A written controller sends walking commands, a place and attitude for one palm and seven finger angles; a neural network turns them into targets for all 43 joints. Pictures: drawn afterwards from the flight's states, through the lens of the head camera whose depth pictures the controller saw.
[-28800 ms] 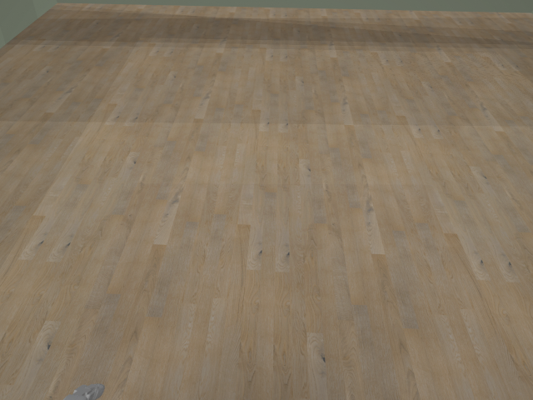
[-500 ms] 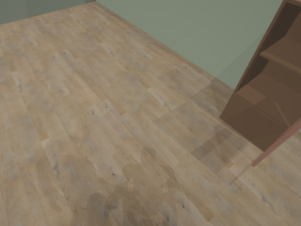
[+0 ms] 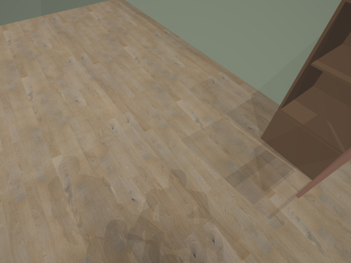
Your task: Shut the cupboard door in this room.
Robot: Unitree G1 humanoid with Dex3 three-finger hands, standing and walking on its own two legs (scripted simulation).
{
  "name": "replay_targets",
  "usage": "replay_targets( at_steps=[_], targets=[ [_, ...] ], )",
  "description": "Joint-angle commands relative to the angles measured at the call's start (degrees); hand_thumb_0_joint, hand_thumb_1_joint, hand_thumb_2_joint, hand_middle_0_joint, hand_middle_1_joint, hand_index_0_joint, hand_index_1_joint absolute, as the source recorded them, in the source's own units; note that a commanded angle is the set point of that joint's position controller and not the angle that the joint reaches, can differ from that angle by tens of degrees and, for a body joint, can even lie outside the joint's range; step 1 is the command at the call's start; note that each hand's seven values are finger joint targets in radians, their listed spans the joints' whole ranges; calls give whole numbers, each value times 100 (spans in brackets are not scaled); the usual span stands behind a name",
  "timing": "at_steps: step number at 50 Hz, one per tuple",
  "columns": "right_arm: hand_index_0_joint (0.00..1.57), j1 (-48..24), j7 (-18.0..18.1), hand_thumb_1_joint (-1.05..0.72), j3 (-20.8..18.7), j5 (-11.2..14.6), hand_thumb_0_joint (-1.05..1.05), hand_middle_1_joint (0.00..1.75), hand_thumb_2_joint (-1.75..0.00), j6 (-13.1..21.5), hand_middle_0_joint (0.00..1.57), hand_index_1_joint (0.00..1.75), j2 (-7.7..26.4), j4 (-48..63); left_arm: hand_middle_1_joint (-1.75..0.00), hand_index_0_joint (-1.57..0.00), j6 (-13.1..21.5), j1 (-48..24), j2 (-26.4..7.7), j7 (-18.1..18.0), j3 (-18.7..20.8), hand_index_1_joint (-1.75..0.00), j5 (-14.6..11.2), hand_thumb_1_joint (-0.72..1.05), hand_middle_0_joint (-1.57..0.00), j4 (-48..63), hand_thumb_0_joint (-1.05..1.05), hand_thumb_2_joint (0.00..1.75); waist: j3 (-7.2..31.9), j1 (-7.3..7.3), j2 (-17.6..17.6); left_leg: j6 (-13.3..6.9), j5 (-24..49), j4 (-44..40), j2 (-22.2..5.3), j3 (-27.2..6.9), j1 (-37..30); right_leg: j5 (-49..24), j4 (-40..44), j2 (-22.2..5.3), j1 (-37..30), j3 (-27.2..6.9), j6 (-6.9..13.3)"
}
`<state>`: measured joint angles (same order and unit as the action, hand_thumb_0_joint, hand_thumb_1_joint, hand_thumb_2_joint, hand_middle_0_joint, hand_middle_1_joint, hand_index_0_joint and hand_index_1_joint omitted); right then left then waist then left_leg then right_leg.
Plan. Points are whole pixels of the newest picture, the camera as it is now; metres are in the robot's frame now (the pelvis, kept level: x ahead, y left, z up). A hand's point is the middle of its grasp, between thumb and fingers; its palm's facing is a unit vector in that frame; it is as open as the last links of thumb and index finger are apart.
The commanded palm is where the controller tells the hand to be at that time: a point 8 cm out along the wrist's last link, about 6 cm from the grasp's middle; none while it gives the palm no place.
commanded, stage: turn or walk to find it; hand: left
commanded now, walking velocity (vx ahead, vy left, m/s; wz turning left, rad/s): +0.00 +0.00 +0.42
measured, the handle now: out of the picture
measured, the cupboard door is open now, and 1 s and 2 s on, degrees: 86 86 86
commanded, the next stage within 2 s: none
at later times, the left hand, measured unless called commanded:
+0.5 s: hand out of the picture +0.07 +0.20 -0.15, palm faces +0.19 -0.94 -0.29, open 7.4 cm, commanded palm none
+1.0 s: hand out of the picture -0.13 +0.17 -0.19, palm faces +0.46 -0.85 -0.26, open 7.4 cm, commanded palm none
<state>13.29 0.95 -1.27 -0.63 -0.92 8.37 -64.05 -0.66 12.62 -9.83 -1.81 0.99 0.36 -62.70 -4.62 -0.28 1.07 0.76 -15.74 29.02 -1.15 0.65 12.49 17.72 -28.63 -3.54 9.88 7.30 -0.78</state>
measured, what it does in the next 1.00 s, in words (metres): steps on the spot, turning left: right foot, then left foot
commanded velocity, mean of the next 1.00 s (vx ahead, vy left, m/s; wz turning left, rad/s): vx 0.00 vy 0.00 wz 0.42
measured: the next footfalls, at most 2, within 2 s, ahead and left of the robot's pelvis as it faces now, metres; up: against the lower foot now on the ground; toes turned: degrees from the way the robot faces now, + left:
right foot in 0.50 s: +0.02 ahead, -0.14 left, +0.00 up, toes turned +10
left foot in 0.94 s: -0.06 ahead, +0.09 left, +0.00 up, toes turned +29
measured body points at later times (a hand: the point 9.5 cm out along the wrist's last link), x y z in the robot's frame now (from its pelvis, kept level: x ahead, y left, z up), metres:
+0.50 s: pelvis -0.02 -0.03 -0.01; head +0.03 -0.04 +0.44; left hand +0.06 +0.25 -0.13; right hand +0.07 -0.27 -0.16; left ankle +0.00 +0.13 -0.74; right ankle -0.02 -0.15 -0.74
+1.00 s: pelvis -0.03 -0.02 -0.01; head +0.02 +0.03 +0.43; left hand -0.15 +0.21 -0.17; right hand +0.20 -0.19 -0.14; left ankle -0.09 +0.07 -0.74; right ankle -0.02 -0.15 -0.71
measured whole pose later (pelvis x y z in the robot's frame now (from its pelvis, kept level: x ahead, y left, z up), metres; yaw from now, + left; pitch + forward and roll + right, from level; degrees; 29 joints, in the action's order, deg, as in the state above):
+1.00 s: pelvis -0.03 -0.02 -0.01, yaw +25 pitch +0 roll +1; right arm 3.7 -0.9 -2.0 -0.6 -1.5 12.3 -54.2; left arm -2.4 16.9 -15.3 -1.5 2.9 0.7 -57.6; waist -7.4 2.7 4.1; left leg -1.1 -19.6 33.4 0.2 4.0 13.8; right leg 30.2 -48.8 -7.5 17.3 7.7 -2.9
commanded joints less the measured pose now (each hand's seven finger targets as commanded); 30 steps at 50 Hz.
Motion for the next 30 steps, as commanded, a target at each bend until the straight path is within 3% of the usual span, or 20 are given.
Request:
replay_targets(
  at_steps=[1,5,7,8,9,10,11,12,15,19,21,22,23,24,25,26,27,28,29,30],
  targets=[
    [20,30,41,-90,-194,0,0,30,-90,63,20,30,732,421,-30,-20,26,321,-860,-33,274,-30,34,90,-20,345,0,90,272,117,68,-122,1206,11,-386,-384,547,-981,376,-845,-146,-446,208],
    [20,63,5,-90,-256,-17,0,30,-90,2,20,30,711,624,-30,-20,-10,122,-1030,-27,360,-30,71,90,-20,584,0,90,311,55,558,-58,681,777,-224,-132,619,-800,542,-1355,160,-633,509],
    [20,166,-24,-90,-280,-29,0,30,-90,0,20,30,752,677,-30,-20,-26,-104,-1078,-20,396,-30,81,90,-20,728,0,90,332,-46,316,-91,733,566,-326,-297,488,-673,202,-1291,406,-404,438],
    [20,204,-37,-90,-289,-42,0,30,-90,19,20,30,855,712,-30,-20,-46,-155,-1001,-4,395,-30,70,90,-20,799,0,90,346,-75,-231,-220,1162,146,-495,-784,443,-490,-271,-954,531,-132,236],
    [20,225,-30,-90,-325,-73,0,30,-90,41,20,30,1091,771,-30,-20,-62,-159,-833,9,375,-30,33,90,-20,857,0,90,296,-103,-1061,-505,1484,-516,-904,-1753,485,-12,-1057,-355,713,164,-58],
    [20,323,3,-90,-389,-73,0,30,-90,70,20,30,1299,795,-30,-20,-65,-277,-705,13,321,-30,28,90,-20,946,0,90,302,-155,-1656,-951,1889,-1089,-1399,-2706,269,1022,-1991,60,1143,68,-182],
    [20,491,51,-90,-414,-80,0,30,-90,90,20,30,1381,776,-30,-20,-73,-421,-695,8,313,-30,43,90,-20,1043,0,90,439,-266,-1615,-1267,2226,-1203,-1583,-3034,-83,1652,-2716,43,1574,-378,-143],
    [20,487,81,-90,-421,-90,0,30,-90,93,20,30,1415,790,-30,-20,-68,-545,-721,13,313,-30,43,90,-20,1074,0,90,516,-233,-1342,-1389,2343,-1084,-1613,-3054,-265,1636,-3069,-5,1822,-652,-133],
    [20,195,94,-90,-433,-102,0,30,-90,85,20,30,1400,953,-30,-20,-40,-549,-659,62,291,-30,28,90,-20,1104,0,90,791,-120,-935,-1275,2494,-823,-1287,-2498,-521,1307,-2806,57,1821,-731,-206],
    [20,105,53,-90,-485,-114,0,30,-90,14,20,30,1495,1063,-30,-20,-40,-499,-634,70,274,-30,-10,90,-20,1199,0,90,909,-132,-978,-1126,2602,-723,-1017,-2367,-469,1089,-1709,260,1264,-642,-232],
    [20,-19,18,-90,-512,-105,0,30,-90,-15,20,30,1500,1145,-30,-20,-13,-220,-693,68,280,-30,-30,90,-20,1169,0,90,1013,-21,-1036,-946,2613,-533,-814,-2261,-272,638,-715,361,675,-559,-232],
    [20,-80,-2,-90,-515,-84,0,30,-90,-31,20,30,1459,1181,-30,-20,6,-51,-754,55,303,-30,-31,90,-20,1135,0,90,1020,61,-1008,-781,2256,-425,-660,-2185,78,106,-95,371,140,-489,-233],
    [20,-151,-21,-90,-505,-47,0,30,-90,-37,20,30,1371,1228,-30,-20,42,164,-900,39,333,-30,-18,90,-20,1085,0,90,1034,192,-792,-538,1637,-191,-443,-2027,588,-448,675,213,-536,-549,-221],
    [20,-129,-65,-90,-464,5,0,30,-90,-28,20,30,1095,1304,-30,-20,83,274,-1304,0,410,-30,56,90,-20,1081,0,90,1019,248,205,-194,442,546,15,-1469,1614,-198,1135,-771,-1298,-1430,38],
    [20,-273,-88,-90,-426,-12,0,30,-90,-26,20,30,865,1506,-30,-20,88,143,-1750,-19,497,-30,117,90,-20,1208,0,90,672,284,1427,132,-1335,1677,578,-518,2317,-685,1353,-2114,-1104,-2673,633],
    [20,-558,-62,-90,-485,-87,0,30,-90,-98,20,30,1119,1521,-30,-20,91,137,-1645,-31,516,-30,76,90,-20,1270,0,90,453,374,1296,107,-1724,2683,307,-664,2186,-1257,1337,-2403,-301,-2730,978],
    [20,-590,-70,-90,-501,-74,0,30,-90,-155,20,30,1101,1432,-30,-20,88,-81,-1506,-39,481,-30,74,90,-20,1291,0,90,165,219,1025,89,-1550,3412,202,-720,2086,-1448,1266,-2155,157,-2478,1045],
    [20,-460,-104,-90,-495,-65,0,30,-90,-186,20,30,1066,1294,-30,-20,97,-321,-1309,-18,407,-30,68,90,-20,1332,0,90,38,36,646,119,-1201,3834,130,-655,2019,-1750,1104,-1811,274,-1878,963],
    [20,-288,-139,-90,-477,-63,0,30,-90,-201,20,30,995,1195,-30,-20,118,-479,-1190,-4,361,-30,72,90,-20,1377,0,90,50,-99,599,172,-922,4010,89,-526,1963,-2147,927,-1541,240,-1365,848],
    [20,-175,-161,-90,-464,-47,0,30,-90,-208,20,30,956,1150,-30,-20,129,-518,-1122,-9,351,-30,80,90,-20,1392,0,90,90,-157,699,213,-788,4027,74,-417,1912,-2462,856,-1433,187,-1066,763]
  ],
)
